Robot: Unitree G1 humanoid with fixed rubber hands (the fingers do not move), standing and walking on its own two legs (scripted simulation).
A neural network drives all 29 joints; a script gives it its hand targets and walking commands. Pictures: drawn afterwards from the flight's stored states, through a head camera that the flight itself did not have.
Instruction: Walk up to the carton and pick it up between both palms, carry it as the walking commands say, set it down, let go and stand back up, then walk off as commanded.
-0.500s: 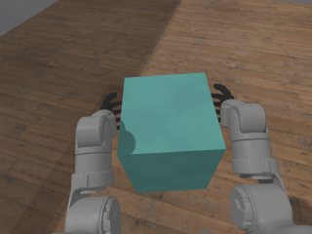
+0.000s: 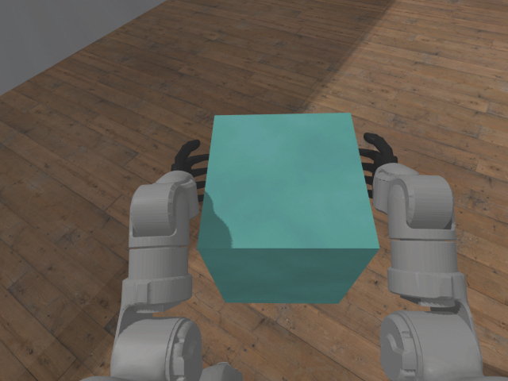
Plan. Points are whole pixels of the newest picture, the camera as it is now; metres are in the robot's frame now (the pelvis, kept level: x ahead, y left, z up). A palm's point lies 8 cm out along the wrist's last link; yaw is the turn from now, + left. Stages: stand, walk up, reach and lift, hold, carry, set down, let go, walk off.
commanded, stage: carry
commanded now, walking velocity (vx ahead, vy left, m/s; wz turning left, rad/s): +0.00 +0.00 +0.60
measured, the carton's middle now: (281, 217) +0.35 -0.04 +0.04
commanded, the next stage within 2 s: none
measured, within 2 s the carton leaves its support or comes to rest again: neither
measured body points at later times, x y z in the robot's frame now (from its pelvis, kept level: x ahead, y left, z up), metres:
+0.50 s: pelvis -0.07 +0.01 -0.01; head -0.03 +0.01 +0.44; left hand +0.24 +0.27 +0.10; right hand +0.33 -0.01 +0.09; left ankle -0.01 +0.14 -0.73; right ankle -0.04 -0.10 -0.74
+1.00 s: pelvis -0.15 +0.02 -0.01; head -0.13 +0.04 +0.44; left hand +0.05 +0.37 +0.10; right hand +0.23 +0.14 +0.10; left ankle -0.16 +0.13 -0.73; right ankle -0.07 -0.09 -0.68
